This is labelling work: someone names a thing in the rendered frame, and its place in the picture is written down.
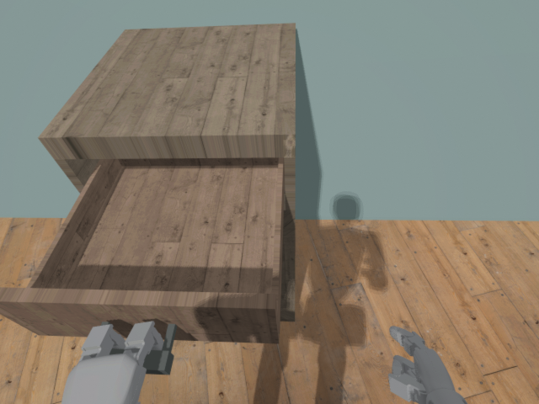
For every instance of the handle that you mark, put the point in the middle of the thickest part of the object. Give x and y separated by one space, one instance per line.
157 362

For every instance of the cabinet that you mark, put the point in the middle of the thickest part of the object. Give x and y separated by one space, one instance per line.
191 92

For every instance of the right robot hand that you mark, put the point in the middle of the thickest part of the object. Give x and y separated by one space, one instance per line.
414 381

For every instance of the drawer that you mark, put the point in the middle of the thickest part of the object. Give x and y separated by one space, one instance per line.
195 242

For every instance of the left robot hand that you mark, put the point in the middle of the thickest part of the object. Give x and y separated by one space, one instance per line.
100 378

